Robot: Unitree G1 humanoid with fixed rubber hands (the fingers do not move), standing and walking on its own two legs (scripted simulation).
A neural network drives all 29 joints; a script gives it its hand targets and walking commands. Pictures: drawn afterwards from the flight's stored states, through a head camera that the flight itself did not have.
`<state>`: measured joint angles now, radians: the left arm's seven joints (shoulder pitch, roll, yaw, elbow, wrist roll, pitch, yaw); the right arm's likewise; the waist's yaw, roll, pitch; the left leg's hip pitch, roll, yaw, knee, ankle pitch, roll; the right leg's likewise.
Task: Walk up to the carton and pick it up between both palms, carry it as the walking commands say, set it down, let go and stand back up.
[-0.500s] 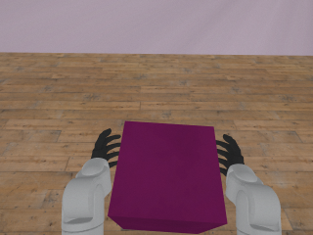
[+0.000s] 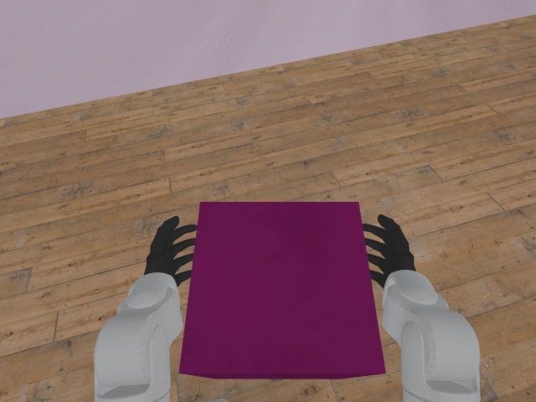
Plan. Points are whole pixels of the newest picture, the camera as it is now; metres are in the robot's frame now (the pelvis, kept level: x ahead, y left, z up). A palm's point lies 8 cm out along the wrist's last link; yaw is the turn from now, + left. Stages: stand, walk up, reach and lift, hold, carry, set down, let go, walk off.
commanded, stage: carry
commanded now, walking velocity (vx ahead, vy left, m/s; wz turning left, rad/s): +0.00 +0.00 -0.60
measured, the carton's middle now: (278, 300) +0.27 +0.01 +0.00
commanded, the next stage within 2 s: none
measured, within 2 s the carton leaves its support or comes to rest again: neither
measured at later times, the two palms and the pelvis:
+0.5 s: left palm (170, 257) +0.30 +0.15 +0.09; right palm (389, 329) +0.20 -0.12 +0.09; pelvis +0.01 +0.09 +0.00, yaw -19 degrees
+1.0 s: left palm (263, 297) +0.24 +0.02 +0.07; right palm out of the picture +0.07 -0.21 +0.06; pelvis -0.05 +0.06 -0.01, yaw -37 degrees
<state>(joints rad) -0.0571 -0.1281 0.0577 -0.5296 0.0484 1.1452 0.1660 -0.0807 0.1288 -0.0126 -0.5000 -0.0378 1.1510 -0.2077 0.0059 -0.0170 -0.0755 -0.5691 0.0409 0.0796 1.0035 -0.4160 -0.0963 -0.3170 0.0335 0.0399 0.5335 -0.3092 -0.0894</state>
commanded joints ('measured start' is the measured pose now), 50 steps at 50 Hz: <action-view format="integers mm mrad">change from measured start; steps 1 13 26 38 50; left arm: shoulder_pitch -300 -307 -300 -313 -428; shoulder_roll -803 -855 -864 -929 -940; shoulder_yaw -582 -658 -608 -614 -593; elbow -11 -58 81 34 -53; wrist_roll -301 -298 -242 -280 -332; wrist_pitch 33 15 51 47 -5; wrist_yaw -185 -168 -140 -160 -192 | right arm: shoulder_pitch -271 -225 -295 -358 -356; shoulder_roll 901 861 777 856 992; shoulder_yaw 588 550 513 590 590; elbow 8 -62 -62 -154 0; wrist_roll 281 281 268 312 312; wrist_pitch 19 -15 18 16 -18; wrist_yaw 161 179 193 199 191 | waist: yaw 7 -2 3 -17 -8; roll -150 307 225 179 -55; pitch -154 -353 -100 -221 -262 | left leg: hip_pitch -92 701 381 475 -143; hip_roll -15 381 315 405 79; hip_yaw -11 -369 -13 148 -21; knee -105 -574 -721 -505 205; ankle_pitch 21 780 91 561 -3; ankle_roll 16 182 187 187 -17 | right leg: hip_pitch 241 -347 -371 -216 218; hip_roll -242 51 -101 -71 -250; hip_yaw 291 30 -125 -204 137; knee -50 418 574 231 -147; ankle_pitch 857 -260 -78 -80 320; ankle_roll -38 117 152 106 -13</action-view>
